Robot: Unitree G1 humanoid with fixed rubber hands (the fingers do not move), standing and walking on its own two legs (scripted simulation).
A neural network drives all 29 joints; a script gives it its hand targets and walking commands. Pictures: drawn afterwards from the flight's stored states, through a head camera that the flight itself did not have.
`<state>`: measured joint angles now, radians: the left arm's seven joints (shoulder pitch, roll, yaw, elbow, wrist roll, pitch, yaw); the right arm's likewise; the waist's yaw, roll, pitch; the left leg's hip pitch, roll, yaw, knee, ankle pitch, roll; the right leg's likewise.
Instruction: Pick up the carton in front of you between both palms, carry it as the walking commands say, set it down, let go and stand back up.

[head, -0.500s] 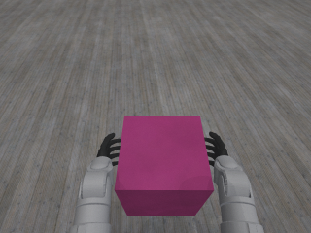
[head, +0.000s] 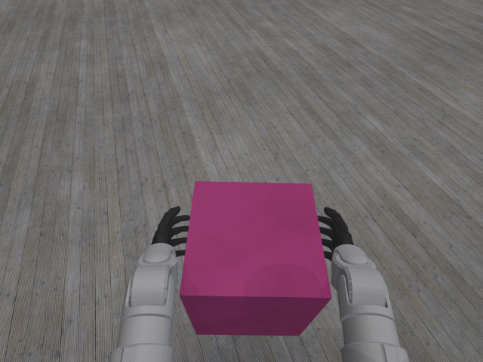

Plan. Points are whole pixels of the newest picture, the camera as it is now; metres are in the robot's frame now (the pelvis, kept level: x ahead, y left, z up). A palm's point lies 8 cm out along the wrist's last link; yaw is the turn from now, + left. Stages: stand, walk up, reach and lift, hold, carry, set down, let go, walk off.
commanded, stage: hold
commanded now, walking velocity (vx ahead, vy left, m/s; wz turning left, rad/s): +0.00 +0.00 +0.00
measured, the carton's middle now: (250, 263) +0.30 -0.01 -0.05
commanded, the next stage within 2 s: set down in 0.38 s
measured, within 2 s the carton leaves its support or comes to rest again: neither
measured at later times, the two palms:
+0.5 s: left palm (131, 247) +0.29 +0.19 +0.04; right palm (312, 251) +0.28 -0.11 +0.05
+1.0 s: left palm (145, 271) +0.34 +0.22 -0.15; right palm (279, 264) +0.34 -0.08 -0.13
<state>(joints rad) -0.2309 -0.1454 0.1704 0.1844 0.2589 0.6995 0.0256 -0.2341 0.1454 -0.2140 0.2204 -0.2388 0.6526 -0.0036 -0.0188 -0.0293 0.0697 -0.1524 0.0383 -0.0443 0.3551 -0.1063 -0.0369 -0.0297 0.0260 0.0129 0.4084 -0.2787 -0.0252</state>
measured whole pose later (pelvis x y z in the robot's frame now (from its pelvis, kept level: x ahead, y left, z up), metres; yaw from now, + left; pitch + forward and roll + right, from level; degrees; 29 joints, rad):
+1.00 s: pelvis -0.04 +0.04 -0.06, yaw -2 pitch +21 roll -2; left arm -0.65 -0.05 0.43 0.54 0.34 0.23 -0.08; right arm -0.63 0.22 -0.46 0.53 -0.30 0.19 -0.07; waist 0.06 -0.07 0.12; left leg -1.01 0.02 -0.04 0.84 -0.20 -0.01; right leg -0.89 0.04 0.05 0.89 -0.38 0.03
